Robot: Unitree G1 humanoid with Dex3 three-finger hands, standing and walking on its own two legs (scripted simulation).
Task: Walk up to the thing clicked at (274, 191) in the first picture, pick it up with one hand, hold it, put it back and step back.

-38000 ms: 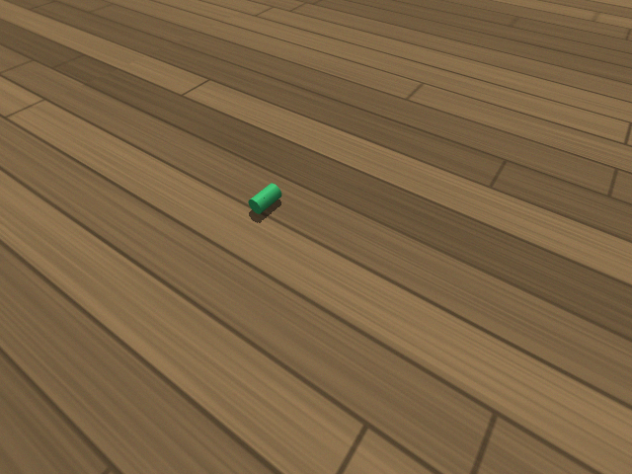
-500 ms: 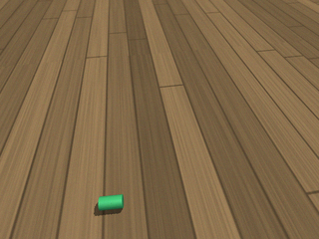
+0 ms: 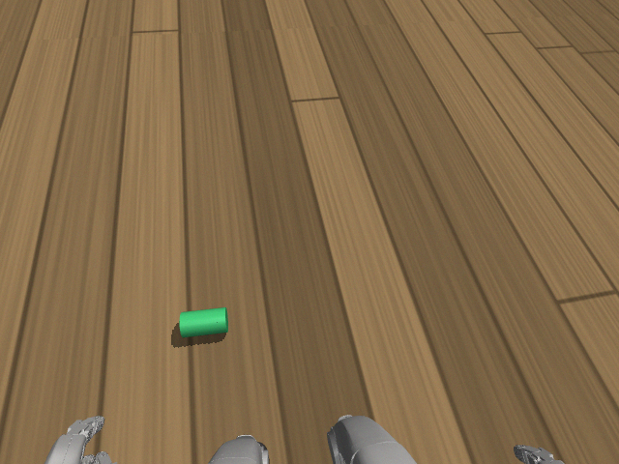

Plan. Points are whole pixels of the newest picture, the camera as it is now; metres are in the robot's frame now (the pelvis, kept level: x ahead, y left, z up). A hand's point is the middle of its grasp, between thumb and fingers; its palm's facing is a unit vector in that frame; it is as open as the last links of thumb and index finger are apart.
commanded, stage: step back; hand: left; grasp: from above
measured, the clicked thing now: (204, 322) +0.53 +0.28 -0.72
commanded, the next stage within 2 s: none
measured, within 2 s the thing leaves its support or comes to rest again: neither
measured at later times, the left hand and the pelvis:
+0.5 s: hand out of the picture +0.00 +0.26 -0.14, palm faces +0.03 -0.92 -0.39, open 7.4 cm; pelvis -0.13 -0.01 -0.01, yaw +3 degrees
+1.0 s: hand out of the picture -0.24 +0.22 -0.15, palm faces -0.04 -0.92 -0.39, open 7.4 cm; pelvis -0.31 -0.04 -0.01, yaw -3 degrees
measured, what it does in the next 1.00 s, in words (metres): walks backwards: right foot, then left foot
